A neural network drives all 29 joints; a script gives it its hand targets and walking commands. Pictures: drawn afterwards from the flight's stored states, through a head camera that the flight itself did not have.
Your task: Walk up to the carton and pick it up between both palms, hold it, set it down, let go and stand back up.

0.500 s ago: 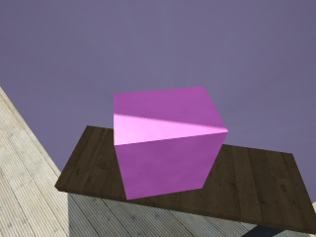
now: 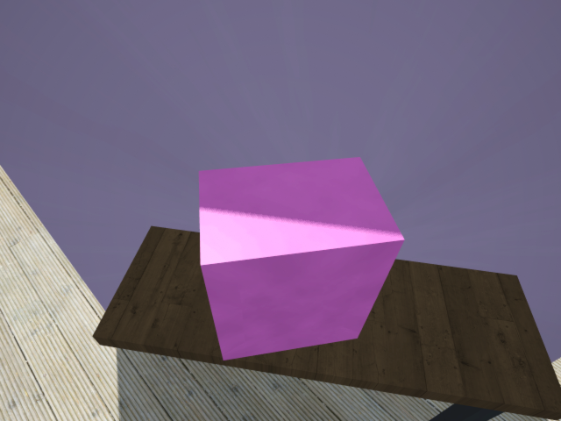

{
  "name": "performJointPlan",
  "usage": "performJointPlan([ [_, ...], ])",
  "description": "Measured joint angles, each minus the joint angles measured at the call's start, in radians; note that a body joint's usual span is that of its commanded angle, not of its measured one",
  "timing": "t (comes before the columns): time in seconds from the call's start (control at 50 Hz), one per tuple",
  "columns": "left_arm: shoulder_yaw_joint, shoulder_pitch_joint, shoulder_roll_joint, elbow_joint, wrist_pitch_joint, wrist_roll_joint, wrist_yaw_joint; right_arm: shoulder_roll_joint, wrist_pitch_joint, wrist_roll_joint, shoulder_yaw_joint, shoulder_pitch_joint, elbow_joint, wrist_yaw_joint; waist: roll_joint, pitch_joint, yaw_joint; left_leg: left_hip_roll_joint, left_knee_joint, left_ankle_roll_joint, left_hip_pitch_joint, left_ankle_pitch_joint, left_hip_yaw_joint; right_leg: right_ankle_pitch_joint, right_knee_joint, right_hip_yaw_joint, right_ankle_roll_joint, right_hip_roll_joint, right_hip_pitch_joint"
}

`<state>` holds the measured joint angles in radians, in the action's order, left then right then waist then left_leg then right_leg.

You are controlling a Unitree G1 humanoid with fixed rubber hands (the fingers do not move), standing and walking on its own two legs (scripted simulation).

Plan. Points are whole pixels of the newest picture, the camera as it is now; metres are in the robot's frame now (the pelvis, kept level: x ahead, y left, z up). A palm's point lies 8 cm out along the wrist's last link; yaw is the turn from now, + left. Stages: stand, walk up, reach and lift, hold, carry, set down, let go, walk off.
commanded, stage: stand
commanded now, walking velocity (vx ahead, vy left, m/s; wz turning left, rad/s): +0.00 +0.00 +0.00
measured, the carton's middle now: (287, 264) +0.37 -0.02 +0.00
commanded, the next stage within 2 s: walk up in 0.12 s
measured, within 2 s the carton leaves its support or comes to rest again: neither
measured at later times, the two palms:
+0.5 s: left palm out of the picture +0.08 +0.30 -0.12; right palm out of the picture +0.09 -0.30 -0.11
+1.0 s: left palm out of the picture +0.12 +0.32 -0.11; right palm out of the picture +0.08 -0.29 -0.12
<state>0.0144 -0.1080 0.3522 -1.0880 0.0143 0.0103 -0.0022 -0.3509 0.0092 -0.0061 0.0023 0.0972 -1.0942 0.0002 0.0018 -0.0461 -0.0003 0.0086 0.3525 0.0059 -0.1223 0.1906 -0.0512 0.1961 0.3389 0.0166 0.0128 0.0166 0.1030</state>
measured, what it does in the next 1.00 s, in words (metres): stands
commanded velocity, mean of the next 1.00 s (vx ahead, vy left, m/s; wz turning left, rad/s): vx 0.00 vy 0.00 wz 0.00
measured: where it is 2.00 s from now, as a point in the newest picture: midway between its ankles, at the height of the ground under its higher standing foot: outside the picture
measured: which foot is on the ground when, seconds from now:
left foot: down 0.00-1.00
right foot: down 0.00-1.00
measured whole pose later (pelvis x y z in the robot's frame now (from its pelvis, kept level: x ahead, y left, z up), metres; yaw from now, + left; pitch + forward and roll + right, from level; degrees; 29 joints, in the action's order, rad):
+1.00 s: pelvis +0.02 +0.02 +0.00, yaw -3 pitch -2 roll +0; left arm 0.00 -0.12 0.37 -1.07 0.01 0.01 0.01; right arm -0.35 0.00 -0.01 0.04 0.13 -1.06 0.00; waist -0.01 -0.05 0.00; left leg 0.03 0.35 -0.02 -0.08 0.23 0.01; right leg 0.23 0.37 -0.05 0.04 0.03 0.10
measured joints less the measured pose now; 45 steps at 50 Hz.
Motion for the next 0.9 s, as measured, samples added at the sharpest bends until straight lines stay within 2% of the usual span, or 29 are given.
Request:
performJointPlan([
  [0.38,-0.005,-0.014,0.005,-0.004,0.006,-0.002,0.0,-0.005,0.0,-0.007,0.009,0.004,-0.001,0.004,0.003,0.008,-0.01,0.001,-0.01,-0.004,0.009,0.005,0.008,0.002,-0.01,-0.012,0.004,0.001,-0.005],
  [0.9,-0.016,-0.015,0.015,0.023,0.0,-0.003,0.008,0.003,-0.005,-0.003,0.03,0.036,0.028,0.003,-0.01,0.003,0.003,0.016,0.001,-0.027,0.038,0.041,0.053,0.032,0.019,-0.062,0.028,0.016,-0.011],
])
